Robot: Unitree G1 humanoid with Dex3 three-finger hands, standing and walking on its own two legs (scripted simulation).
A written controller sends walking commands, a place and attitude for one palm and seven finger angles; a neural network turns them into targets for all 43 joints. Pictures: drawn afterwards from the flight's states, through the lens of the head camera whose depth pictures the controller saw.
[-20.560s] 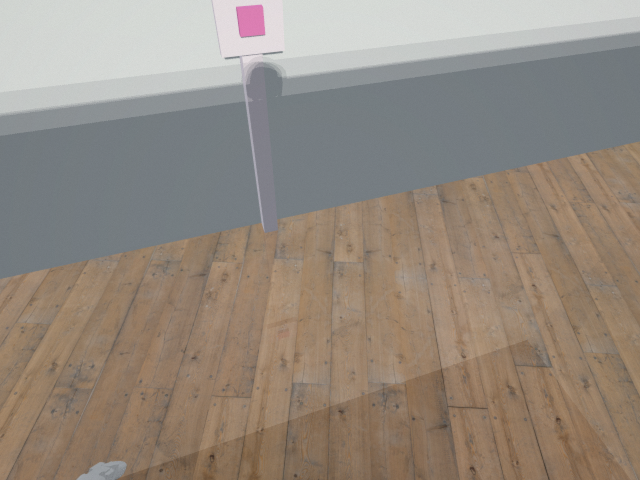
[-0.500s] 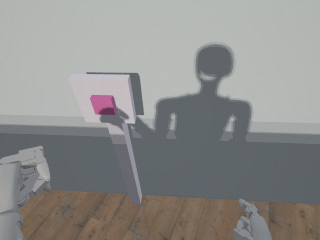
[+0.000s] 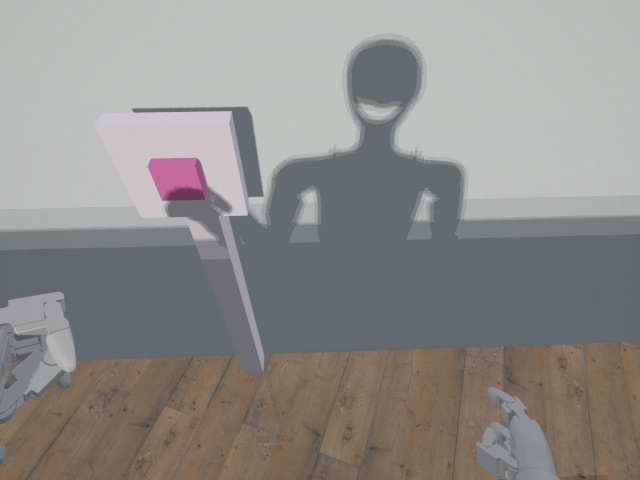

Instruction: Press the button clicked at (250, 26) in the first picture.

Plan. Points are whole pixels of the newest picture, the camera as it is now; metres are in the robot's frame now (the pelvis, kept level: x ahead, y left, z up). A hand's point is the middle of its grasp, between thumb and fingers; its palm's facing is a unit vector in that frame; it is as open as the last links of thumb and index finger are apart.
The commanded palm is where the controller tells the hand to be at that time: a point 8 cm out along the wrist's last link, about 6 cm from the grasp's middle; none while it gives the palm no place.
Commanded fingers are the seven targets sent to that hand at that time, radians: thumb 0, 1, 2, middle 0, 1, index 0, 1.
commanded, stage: step back with the hand held close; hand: left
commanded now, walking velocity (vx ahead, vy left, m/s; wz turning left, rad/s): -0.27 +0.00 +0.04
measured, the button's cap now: (179, 178) +0.50 +0.25 +0.09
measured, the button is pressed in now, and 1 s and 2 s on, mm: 0 0 0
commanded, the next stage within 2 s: stop stepping back and stand still in 0.64 s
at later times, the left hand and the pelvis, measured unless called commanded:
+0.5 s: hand out of the picture +0.08 +0.28 +0.16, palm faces +0.47 -0.79 -0.40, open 3.1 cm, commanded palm +0.01 +0.31 +0.18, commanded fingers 0.00 0.90 0.90 -1.30 -1.50 -1.30 -1.50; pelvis -0.10 +0.03 -0.02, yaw +4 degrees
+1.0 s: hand out of the picture -0.03 +0.31 +0.17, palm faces +0.41 -0.83 -0.36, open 3.1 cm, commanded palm -0.10 +0.34 +0.18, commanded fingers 0.00 0.90 0.90 -1.30 -1.50 -1.30 -1.50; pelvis -0.23 +0.05 +0.00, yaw +1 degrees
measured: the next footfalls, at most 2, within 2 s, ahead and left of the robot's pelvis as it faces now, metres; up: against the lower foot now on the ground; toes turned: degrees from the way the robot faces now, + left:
right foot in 0.68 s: -0.15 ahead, -0.10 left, +0.00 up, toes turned +2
left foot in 0.88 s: -0.11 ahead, +0.14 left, +0.00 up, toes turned +3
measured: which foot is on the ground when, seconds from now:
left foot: down 0.00-0.68, up 0.70-0.86, down 0.88-1.00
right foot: down 0.00-0.46, up 0.48-0.66, down 0.68-0.90, up 0.92-1.00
